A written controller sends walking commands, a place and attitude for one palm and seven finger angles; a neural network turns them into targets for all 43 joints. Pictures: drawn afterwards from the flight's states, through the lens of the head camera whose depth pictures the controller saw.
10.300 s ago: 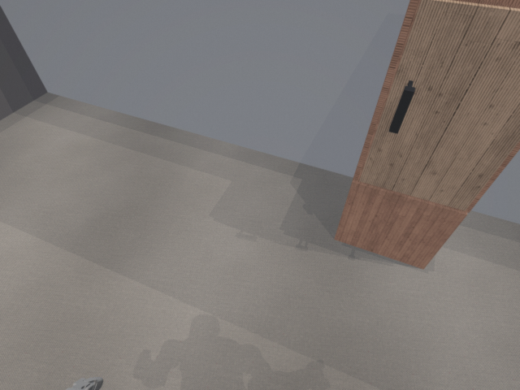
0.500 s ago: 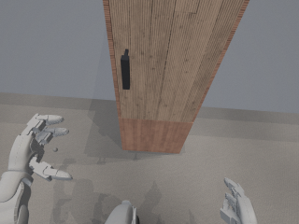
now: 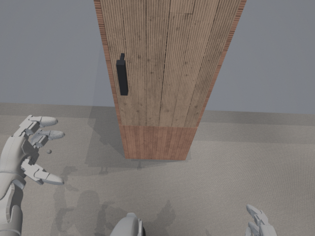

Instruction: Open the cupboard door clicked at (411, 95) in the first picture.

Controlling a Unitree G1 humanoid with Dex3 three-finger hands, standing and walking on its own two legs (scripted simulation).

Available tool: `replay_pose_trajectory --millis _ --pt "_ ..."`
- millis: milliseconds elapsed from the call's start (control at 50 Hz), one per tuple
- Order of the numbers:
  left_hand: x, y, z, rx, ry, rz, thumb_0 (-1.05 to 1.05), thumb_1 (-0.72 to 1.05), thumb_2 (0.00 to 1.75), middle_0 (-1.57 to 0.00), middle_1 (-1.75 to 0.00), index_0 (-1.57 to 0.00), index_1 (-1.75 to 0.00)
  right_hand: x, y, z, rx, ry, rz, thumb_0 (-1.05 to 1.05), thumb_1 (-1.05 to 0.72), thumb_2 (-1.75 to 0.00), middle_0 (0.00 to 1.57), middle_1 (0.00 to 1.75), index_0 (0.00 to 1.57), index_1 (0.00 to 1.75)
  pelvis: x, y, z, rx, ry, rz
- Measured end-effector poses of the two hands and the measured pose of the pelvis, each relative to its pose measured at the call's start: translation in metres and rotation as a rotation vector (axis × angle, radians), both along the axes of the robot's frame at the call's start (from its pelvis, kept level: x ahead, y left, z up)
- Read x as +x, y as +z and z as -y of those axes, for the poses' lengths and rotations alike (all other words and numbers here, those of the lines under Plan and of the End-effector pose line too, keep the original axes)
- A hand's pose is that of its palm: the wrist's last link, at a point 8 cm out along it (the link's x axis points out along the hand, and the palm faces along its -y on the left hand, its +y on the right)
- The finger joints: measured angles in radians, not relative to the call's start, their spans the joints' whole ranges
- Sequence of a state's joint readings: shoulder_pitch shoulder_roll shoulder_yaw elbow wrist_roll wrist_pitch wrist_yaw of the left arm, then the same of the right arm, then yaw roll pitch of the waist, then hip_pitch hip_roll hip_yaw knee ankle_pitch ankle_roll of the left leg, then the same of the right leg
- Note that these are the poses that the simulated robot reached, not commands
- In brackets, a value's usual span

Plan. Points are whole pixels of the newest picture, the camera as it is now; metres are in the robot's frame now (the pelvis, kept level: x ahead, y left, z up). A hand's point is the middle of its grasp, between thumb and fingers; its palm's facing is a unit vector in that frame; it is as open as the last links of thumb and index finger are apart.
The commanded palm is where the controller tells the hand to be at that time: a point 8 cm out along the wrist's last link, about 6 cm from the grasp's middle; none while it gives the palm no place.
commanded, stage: raise the hand with hooked fingers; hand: left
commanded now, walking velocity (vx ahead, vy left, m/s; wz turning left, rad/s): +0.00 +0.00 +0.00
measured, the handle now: (123, 74) +0.59 +0.15 +0.04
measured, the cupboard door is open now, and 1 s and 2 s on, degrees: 0 0 0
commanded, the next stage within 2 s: move the hooked fingers beside the handle in 0.24 s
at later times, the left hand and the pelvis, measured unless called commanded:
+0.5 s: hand (58, 141) +0.31 +0.26 +0.06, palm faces +0.07 -1.00 -0.03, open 14.0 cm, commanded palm +0.30 +0.30 +0.06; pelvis +0.02 -0.01 +0.00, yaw +0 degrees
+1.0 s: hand (78, 115) +0.40 +0.24 +0.06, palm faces +0.05 -1.00 -0.03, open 14.0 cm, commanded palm +0.38 +0.28 +0.06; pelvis +0.02 -0.02 -0.01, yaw -1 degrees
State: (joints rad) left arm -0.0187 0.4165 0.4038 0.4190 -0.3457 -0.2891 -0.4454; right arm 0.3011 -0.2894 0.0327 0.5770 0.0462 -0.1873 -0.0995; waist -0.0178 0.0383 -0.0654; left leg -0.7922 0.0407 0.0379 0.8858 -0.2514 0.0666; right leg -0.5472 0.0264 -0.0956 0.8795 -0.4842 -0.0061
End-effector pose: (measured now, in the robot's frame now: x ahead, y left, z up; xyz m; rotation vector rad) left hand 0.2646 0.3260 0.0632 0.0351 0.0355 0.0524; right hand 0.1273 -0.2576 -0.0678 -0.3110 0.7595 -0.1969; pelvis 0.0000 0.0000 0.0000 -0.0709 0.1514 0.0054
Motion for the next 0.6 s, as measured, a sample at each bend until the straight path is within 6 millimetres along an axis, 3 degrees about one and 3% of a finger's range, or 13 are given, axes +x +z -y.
replay_pose_trajectory --millis 420,600 --pt "0.016 0.005 0.014 0.007 0.009 0.014 -0.02 -0.50 0.30 -0.30 -1.19 -0.30 -1.20 0.035 -0.007 0.002 0.043 0.030 0.028 0.01 -0.91 -0.90 0.20 0.30 0.21 0.30 0.017 -0.002 0.013 0.011 -0.001 -0.026" --pt "0.044 0.003 0.023 -0.001 -0.001 0.022 -0.02 -0.50 0.30 -0.30 -1.20 -0.30 -1.20 0.033 -0.013 0.008 0.030 0.020 -0.011 0.01 -0.91 -0.90 0.20 0.30 0.21 0.30 0.018 -0.004 0.015 0.012 0.002 -0.037"
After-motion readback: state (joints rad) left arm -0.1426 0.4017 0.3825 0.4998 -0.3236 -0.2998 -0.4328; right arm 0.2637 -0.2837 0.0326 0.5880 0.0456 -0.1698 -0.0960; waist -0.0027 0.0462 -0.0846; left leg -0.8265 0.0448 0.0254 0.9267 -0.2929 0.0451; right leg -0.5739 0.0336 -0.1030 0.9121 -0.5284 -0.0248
